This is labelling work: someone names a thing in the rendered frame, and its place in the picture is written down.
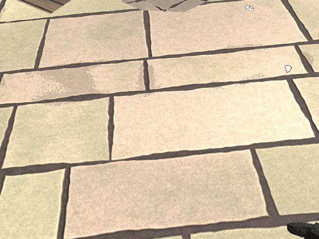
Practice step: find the robot right hand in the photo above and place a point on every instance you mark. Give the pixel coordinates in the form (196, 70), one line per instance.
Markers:
(306, 230)

